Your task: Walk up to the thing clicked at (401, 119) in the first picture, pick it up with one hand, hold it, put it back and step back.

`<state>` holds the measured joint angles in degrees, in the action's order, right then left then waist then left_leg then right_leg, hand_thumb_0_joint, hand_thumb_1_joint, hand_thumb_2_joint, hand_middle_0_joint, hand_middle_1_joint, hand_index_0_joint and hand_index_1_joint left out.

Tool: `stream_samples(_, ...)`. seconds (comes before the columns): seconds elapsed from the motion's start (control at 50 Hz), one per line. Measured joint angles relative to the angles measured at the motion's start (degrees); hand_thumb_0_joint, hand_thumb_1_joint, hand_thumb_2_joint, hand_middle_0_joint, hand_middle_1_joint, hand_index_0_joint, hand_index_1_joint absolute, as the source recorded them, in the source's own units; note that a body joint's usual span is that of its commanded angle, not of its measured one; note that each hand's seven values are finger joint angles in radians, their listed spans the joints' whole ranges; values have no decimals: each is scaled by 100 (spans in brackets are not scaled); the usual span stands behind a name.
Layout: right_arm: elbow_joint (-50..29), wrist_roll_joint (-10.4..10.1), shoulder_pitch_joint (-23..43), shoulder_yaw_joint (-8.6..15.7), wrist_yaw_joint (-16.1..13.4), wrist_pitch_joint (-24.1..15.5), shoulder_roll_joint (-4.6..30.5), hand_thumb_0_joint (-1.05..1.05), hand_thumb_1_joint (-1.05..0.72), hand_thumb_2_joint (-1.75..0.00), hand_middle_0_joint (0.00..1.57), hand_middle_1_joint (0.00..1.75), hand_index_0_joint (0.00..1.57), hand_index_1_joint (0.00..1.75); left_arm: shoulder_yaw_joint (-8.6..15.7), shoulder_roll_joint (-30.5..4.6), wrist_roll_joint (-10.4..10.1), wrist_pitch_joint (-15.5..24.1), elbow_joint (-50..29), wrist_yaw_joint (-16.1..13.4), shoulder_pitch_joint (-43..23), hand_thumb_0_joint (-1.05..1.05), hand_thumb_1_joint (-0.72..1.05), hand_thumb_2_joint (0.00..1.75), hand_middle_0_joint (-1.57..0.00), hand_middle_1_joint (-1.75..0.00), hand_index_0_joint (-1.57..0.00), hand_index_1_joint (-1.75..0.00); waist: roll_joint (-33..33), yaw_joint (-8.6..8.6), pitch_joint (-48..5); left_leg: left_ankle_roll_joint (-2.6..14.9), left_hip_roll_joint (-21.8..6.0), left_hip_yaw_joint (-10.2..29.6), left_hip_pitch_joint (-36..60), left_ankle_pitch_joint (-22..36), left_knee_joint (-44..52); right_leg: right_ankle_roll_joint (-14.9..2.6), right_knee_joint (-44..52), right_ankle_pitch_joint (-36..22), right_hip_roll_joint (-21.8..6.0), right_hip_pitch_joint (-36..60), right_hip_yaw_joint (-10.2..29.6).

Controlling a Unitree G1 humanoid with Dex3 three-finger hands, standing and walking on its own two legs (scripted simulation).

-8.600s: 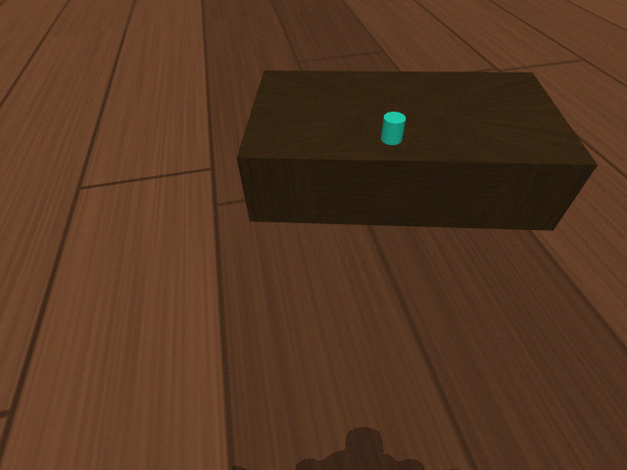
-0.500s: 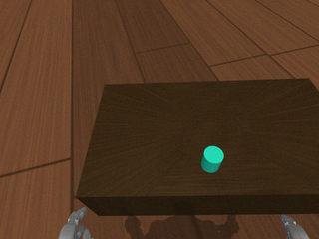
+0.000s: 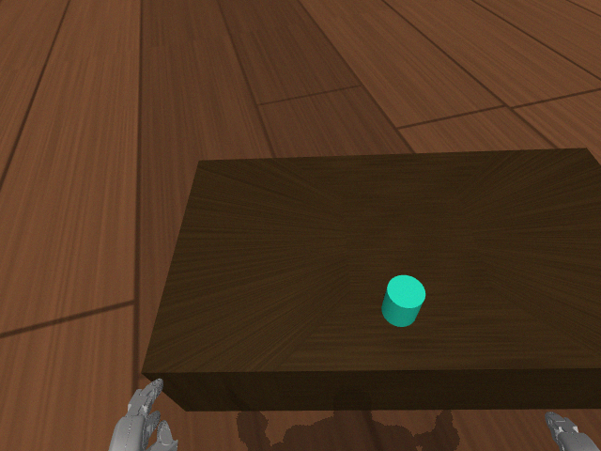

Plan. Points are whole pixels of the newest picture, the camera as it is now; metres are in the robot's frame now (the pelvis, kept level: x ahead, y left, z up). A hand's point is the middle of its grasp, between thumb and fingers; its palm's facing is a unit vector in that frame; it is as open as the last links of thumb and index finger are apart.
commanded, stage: go down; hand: right
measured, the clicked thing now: (402, 301) +0.50 -0.19 -0.32
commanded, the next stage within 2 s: approach in 1.74 s
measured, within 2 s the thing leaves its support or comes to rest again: neither
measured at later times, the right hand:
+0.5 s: hand (549, 412) +0.21 -0.29 -0.07, palm faces +0.15 +0.94 -0.32, open 17.4 cm
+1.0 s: hand (566, 327) +0.31 -0.34 -0.03, palm faces +0.18 +0.97 -0.15, open 17.6 cm
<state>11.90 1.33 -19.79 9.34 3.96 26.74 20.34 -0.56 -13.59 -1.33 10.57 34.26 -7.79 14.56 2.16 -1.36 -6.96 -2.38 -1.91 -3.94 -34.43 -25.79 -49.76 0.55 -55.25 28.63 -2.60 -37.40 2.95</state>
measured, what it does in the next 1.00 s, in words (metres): stands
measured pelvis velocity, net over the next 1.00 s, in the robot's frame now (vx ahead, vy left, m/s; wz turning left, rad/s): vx -0.03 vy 0.00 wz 0.02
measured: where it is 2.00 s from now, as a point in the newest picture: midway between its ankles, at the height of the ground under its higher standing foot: outside the picture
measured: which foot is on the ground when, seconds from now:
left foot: down 0.00-1.00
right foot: down 0.00-1.00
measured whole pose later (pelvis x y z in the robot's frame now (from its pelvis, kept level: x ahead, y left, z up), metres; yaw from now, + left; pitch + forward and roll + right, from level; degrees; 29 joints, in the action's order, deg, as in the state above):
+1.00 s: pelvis -0.03 +0.00 -0.02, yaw +1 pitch +16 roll +3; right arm 56.9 -2.8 22.2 32.2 23.9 -5.6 38.0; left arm -0.8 -16.8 0.8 10.2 39.7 -6.7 19.0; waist -0.4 -3.6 -4.1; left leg -1.9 -1.6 -2.8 -48.0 -24.9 -56.7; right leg 0.5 -61.2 27.6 -2.9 -50.1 2.3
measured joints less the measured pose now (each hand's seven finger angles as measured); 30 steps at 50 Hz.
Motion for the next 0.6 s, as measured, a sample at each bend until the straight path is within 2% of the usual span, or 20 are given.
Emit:
stream_samples(0.24,-362,-39,-199,22,13,182,57,-1,51,-5,5,6,5,6,-39,1,11,218,-70,-152,63,1,90,90,-20,-29,-19,-29,13,-12,-6,3,6,-25,-144,43,-125,-6,-160,-33,0,-173,40)
stream_samples(0.32,-313,-63,-40,84,-9,151,91,-1,52,-6,5,6,5,6,-67,-2,29,319,-17,-221,65,1,90,90,-20,-29,-19,-29,0,1,26,2,-1,-45,-192,47,-178,-8,-220,-42,9,-235,64)
stream_samples(0.4,-44,-164,479,270,9,-49,208,-1,52,-6,4,6,5,6,-121,7,60,444,127,-297,9,1,90,90,-20,-29,-19,-29,-47,13,99,11,-8,-60,-270,48,-257,-1,-288,-56,18,-317,85)
stream_samples(0.48,472,-302,1267,563,139,-394,460,-1,53,-6,4,6,5,6,-179,21,74,519,315,-345,-69,1,90,90,-21,-29,-20,-29,-95,-24,177,25,-4,-81,-341,72,-284,11,-313,-88,17,-394,110)
stream_samples(0.6,1826,-433,2556,1088,628,-903,938,-1,52,-5,5,6,5,6,-183,-40,110,500,480,-311,-76,1,90,90,-21,-29,-20,-29,-97,-168,206,33,17,-49,-504,129,-271,16,-299,-132,-4,-540,81)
